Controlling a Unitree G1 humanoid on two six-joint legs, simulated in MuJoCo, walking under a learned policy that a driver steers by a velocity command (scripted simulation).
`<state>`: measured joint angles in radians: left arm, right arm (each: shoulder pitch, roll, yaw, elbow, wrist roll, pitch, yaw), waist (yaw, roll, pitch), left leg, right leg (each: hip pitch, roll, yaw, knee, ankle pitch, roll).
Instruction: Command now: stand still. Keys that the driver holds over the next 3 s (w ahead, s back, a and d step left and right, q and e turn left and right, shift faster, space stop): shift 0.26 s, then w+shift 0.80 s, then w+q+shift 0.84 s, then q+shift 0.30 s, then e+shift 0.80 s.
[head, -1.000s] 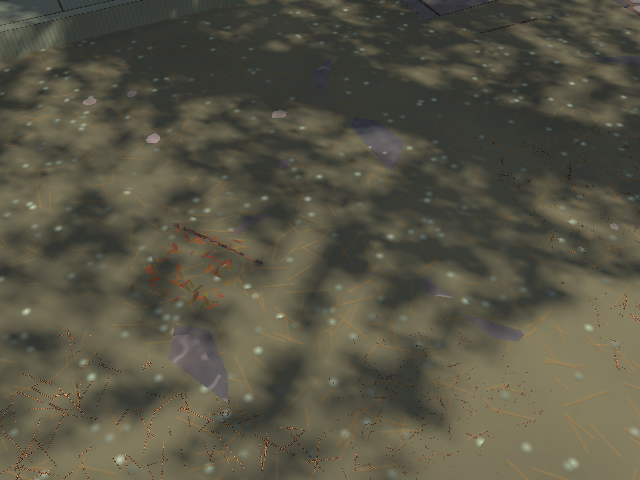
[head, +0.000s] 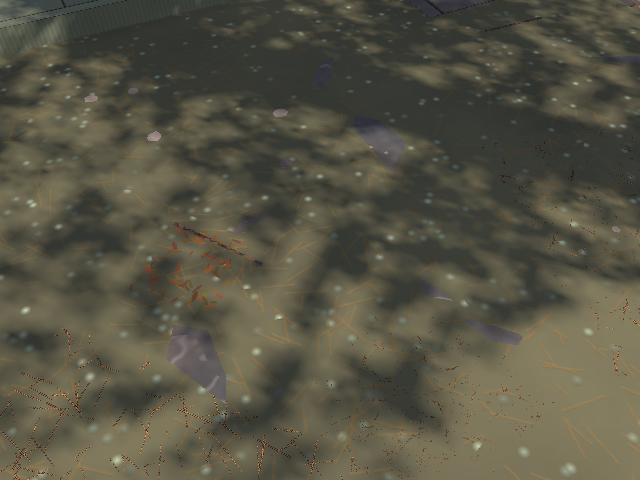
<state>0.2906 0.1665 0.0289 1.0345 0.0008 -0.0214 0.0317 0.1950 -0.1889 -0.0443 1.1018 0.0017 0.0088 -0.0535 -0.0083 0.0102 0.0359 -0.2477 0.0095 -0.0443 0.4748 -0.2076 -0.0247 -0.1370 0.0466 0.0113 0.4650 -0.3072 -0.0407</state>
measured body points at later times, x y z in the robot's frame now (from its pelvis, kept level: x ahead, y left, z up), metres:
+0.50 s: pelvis +0.05 +0.03 +0.01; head +0.05 +0.04 +0.46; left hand +0.00 +0.28 -0.14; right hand +0.14 -0.23 -0.13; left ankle +0.09 +0.17 -0.70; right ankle -0.04 -0.10 -0.74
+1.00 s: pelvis +0.35 +0.10 -0.02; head +0.38 +0.10 +0.43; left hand +0.59 +0.30 -0.10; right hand +0.22 -0.12 -0.15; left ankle +0.14 +0.18 -0.74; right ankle +0.57 -0.02 -0.69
